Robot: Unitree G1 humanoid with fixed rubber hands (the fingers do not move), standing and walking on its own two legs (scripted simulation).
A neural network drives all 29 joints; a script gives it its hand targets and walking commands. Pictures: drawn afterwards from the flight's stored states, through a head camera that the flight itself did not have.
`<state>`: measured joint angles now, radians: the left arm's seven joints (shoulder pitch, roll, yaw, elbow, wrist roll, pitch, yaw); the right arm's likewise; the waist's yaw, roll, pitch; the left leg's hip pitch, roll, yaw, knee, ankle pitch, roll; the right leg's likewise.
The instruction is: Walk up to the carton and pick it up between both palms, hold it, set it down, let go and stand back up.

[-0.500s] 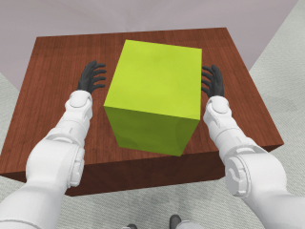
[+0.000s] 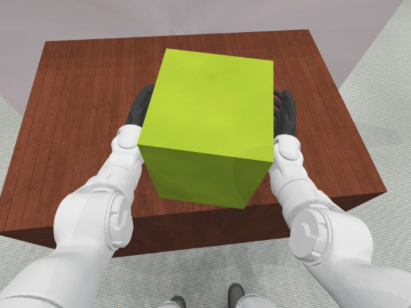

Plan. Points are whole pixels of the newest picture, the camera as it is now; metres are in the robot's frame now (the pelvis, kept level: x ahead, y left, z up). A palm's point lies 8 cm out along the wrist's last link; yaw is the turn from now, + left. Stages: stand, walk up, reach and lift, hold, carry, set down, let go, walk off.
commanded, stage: reach and lift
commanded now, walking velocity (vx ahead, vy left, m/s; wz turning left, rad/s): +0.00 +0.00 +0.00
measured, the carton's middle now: (209, 137) +0.43 -0.01 +0.01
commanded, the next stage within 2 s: none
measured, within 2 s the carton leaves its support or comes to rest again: leaves its support in 1.58 s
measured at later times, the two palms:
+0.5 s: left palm (137, 127) +0.45 +0.13 +0.03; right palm (283, 137) +0.41 -0.16 +0.04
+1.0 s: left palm (137, 127) +0.45 +0.13 +0.03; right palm (283, 138) +0.41 -0.16 +0.04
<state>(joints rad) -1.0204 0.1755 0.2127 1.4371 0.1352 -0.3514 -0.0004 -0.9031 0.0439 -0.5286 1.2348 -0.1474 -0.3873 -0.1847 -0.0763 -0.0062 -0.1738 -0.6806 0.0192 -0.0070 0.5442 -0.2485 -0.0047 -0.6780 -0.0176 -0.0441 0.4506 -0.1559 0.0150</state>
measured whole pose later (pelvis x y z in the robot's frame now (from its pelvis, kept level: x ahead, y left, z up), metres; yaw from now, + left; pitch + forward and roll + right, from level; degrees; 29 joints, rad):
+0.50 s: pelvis -0.01 +0.00 +0.00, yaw +0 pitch +20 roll -1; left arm -1.02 0.17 0.38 1.45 0.30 -0.38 -0.02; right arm -0.90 0.11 -0.77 1.19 -0.41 -0.42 -0.17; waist -0.08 -0.01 -0.14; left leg -0.66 0.02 -0.01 0.54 -0.24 0.00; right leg -0.65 -0.02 -0.04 0.45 -0.15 0.02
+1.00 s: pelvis -0.01 +0.00 +0.00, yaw +0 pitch +20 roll -1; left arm -1.02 0.17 0.38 1.45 0.30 -0.38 -0.01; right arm -0.89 0.11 -0.76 1.18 -0.41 -0.42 -0.17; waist -0.08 -0.01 -0.14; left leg -0.66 0.02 -0.01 0.54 -0.24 0.00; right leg -0.65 -0.02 -0.04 0.45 -0.15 0.02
